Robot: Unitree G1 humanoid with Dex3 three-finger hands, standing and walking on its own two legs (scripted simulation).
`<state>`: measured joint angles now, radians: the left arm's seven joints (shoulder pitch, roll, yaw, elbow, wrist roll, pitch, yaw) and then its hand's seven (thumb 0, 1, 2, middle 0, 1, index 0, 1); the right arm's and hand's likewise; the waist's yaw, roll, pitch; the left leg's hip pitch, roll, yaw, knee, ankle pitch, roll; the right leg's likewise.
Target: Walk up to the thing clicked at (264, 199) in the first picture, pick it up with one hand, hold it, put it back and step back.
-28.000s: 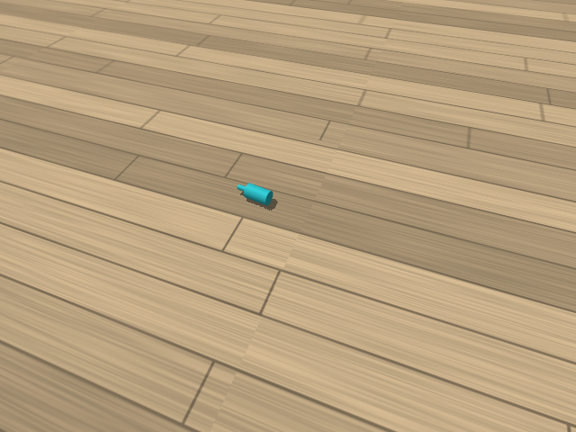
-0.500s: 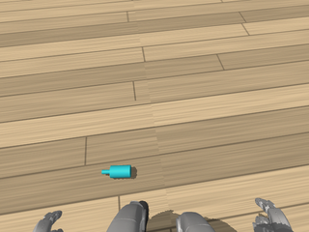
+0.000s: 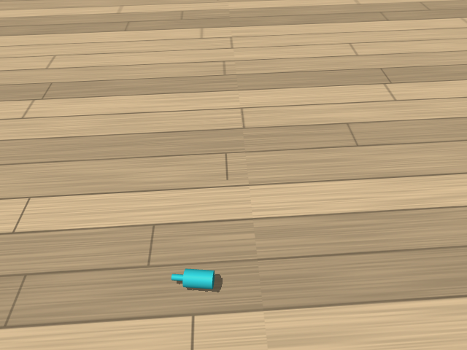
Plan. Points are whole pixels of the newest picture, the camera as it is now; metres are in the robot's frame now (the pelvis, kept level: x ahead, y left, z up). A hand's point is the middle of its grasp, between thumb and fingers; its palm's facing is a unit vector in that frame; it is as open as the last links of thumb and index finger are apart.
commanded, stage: walk up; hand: left
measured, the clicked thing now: (192, 278) +0.48 +0.24 -0.72
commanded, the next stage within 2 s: stand in 0.34 s
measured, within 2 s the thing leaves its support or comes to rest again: neither
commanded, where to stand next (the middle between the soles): +0.09 -0.02 m, yaw -2 degrees
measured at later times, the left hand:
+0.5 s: hand out of the picture +0.14 +0.23 -0.15, palm faces -0.04 -0.92 -0.40, open 7.4 cm
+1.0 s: hand (141, 340) +0.16 +0.20 -0.13, palm faces +0.02 -0.94 -0.35, open 7.4 cm
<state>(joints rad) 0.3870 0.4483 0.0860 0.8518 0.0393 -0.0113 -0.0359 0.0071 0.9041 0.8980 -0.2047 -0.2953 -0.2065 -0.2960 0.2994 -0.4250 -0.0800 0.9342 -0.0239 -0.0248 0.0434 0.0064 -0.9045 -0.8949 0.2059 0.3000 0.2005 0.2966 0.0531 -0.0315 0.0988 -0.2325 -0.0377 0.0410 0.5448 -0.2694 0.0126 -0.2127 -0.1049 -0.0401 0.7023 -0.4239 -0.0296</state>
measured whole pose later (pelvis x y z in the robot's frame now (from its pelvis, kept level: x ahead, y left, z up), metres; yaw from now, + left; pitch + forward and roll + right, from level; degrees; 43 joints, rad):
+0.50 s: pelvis +0.04 -0.03 -0.01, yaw +1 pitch -3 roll +1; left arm 0.13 0.36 0.02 0.92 0.03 -0.01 -0.01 0.01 0.91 0.90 -0.20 -0.30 -0.21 -0.30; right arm 0.19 -0.37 -0.04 0.91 0.00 0.00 0.00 0.00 -0.91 -0.89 0.20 0.30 0.20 0.30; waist -0.01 0.03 0.13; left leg -0.27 -0.01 0.01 0.72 -0.46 0.03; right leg -0.43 -0.06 -0.04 0.66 -0.18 -0.01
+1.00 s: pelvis +0.08 -0.05 +0.02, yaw +2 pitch -3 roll +1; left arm 0.08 0.34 0.00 1.12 0.01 -0.03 -0.02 0.01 0.91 0.90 -0.20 -0.29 -0.21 -0.30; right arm 0.10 -0.36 -0.01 1.10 0.00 -0.01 0.01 0.00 -0.91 -0.89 0.21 0.30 0.20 0.30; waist 0.01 0.01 0.06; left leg -0.06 0.02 -0.02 0.38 -0.28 -0.04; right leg -0.25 -0.02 -0.04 0.41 -0.12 -0.02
